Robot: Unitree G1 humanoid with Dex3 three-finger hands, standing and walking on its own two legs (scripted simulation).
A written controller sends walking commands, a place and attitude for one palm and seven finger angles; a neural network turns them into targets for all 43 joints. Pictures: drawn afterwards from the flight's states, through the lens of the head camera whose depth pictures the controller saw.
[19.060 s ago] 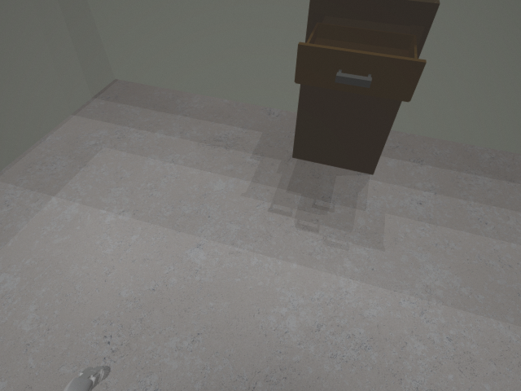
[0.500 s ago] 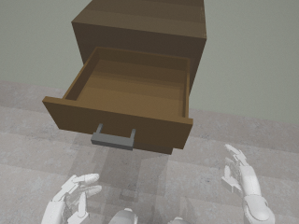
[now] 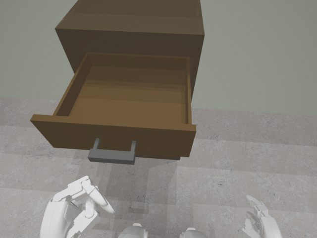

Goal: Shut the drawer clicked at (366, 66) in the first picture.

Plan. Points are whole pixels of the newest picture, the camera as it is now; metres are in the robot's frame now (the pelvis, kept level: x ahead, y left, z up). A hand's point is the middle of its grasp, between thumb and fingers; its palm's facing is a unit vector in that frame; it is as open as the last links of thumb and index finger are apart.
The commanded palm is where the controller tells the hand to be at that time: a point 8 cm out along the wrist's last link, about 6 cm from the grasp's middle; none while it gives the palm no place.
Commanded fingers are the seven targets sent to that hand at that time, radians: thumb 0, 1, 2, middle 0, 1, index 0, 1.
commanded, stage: raise the hand and make a fist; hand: left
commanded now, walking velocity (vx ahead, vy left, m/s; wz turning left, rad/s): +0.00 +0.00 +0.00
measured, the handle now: (114, 149) +0.34 +0.14 +0.02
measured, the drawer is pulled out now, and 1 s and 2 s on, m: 0.30 0.30 0.30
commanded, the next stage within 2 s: bring the fist close to the handle in 0.88 s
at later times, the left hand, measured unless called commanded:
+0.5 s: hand (101, 223) +0.15 +0.11 +0.10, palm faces -0.08 -1.00 -0.02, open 3.3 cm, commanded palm +0.11 +0.16 +0.12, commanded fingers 0.00 0.90 0.90 -1.40 -1.60 -1.40 -1.60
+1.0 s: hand (96, 222) +0.15 +0.11 +0.13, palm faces +0.02 -1.00 +0.03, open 3.3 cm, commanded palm +0.11 +0.16 +0.11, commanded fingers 0.00 0.90 0.90 -1.40 -1.60 -1.40 -1.60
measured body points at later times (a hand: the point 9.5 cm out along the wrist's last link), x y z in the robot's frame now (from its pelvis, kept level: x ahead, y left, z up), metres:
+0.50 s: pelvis +0.01 +0.00 +0.01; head +0.03 -0.01 +0.46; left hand +0.15 +0.16 +0.11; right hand +0.22 -0.20 -0.03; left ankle +0.02 +0.10 -0.66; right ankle +0.01 -0.10 -0.66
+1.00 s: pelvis +0.00 +0.00 +0.01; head +0.02 -0.01 +0.46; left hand +0.14 +0.16 +0.13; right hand +0.20 -0.22 -0.04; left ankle +0.02 +0.10 -0.66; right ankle +0.01 -0.10 -0.66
